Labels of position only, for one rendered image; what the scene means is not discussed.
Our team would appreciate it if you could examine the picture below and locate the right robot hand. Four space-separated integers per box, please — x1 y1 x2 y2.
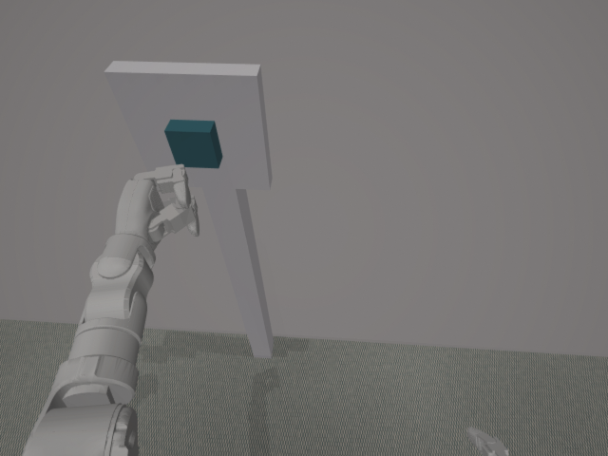
467 427 508 456

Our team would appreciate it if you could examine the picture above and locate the panel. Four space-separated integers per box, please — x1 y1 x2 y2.
104 61 274 358

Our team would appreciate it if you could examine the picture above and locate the left robot hand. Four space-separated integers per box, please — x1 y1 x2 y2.
115 164 200 251

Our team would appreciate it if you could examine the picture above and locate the button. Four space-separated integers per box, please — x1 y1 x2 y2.
164 120 222 168

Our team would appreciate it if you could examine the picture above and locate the robot left upper arm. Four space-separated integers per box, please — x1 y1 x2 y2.
28 403 139 456

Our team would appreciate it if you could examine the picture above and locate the left robot forearm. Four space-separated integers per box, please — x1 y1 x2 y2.
22 234 156 456

